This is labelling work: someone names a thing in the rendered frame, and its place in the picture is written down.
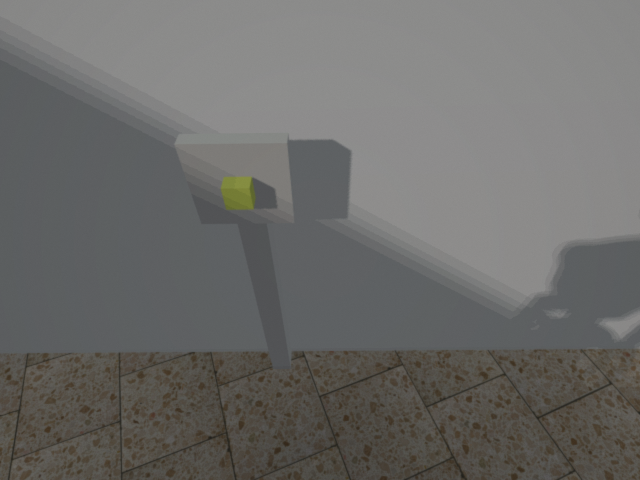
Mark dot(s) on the button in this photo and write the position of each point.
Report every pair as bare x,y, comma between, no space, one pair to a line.
238,193

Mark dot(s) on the panel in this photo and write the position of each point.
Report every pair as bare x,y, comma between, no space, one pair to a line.
206,159

